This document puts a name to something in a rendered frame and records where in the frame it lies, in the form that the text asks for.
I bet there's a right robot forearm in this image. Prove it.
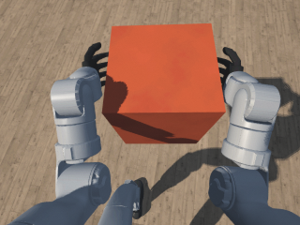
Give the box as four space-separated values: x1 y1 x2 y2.
221 71 281 200

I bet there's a left robot forearm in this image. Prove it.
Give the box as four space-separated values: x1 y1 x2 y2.
50 67 103 196

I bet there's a carton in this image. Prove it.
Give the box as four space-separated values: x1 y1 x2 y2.
102 23 226 144

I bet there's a robot right upper arm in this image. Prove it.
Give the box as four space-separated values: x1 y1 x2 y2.
208 165 300 225

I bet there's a right robot hand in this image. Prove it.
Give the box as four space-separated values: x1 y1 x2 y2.
217 47 244 90

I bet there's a left robot hand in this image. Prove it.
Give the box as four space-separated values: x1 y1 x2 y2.
82 42 109 87

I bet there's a left robot thigh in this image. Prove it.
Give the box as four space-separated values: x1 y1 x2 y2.
97 184 141 225

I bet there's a robot left upper arm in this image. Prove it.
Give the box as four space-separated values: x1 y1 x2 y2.
7 162 112 225

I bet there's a robot left foot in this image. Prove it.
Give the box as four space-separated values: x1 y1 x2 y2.
132 179 144 219

